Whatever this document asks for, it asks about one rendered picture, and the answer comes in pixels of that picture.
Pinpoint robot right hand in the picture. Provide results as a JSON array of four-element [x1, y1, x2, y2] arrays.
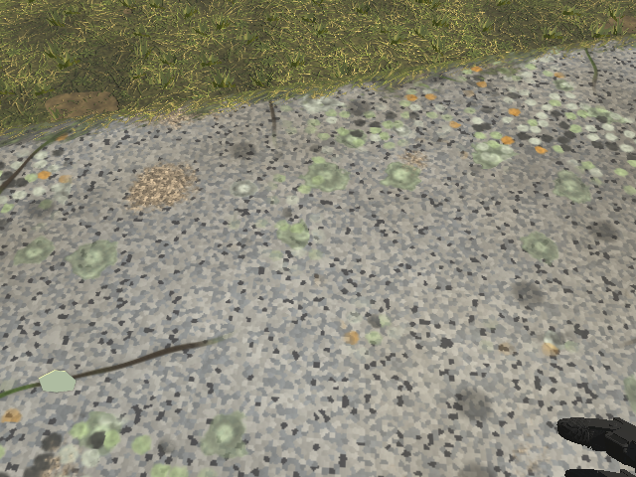
[[557, 417, 636, 477]]

